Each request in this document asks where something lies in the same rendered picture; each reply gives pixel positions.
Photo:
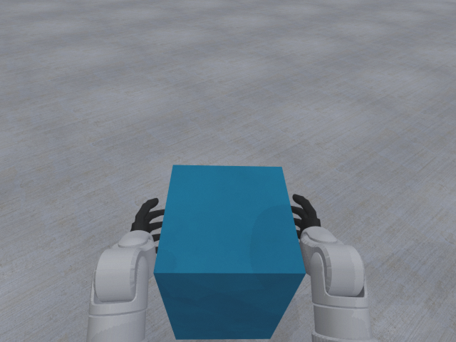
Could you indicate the robot left hand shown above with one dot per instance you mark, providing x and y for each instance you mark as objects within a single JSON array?
[{"x": 144, "y": 216}]

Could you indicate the robot right forearm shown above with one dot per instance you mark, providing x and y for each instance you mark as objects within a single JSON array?
[{"x": 338, "y": 288}]

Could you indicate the robot right hand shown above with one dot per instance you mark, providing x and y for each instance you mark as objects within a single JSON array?
[{"x": 307, "y": 214}]

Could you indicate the robot left forearm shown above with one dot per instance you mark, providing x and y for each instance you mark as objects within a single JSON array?
[{"x": 119, "y": 290}]

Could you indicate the carton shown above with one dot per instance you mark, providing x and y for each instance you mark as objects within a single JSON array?
[{"x": 228, "y": 261}]

